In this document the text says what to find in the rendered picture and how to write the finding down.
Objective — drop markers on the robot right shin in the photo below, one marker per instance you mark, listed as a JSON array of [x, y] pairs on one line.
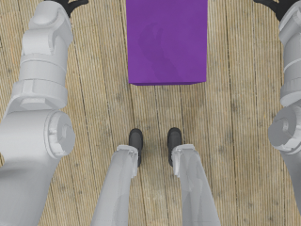
[[184, 146]]

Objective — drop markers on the robot right hand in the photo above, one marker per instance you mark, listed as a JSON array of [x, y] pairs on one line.
[[280, 7]]

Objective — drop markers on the robot right forearm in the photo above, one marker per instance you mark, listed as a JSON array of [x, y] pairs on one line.
[[290, 36]]

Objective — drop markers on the robot left forearm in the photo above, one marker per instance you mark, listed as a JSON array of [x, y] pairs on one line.
[[44, 58]]

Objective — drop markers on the robot left hand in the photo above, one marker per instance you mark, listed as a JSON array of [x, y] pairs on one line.
[[69, 7]]

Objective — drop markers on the robot right foot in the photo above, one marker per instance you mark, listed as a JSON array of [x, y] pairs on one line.
[[174, 139]]

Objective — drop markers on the left robot upper arm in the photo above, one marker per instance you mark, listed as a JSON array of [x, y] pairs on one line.
[[32, 143]]

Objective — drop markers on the right robot upper arm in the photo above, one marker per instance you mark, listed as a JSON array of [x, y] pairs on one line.
[[284, 135]]

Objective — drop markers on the carton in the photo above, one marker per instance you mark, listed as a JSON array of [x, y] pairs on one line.
[[166, 42]]

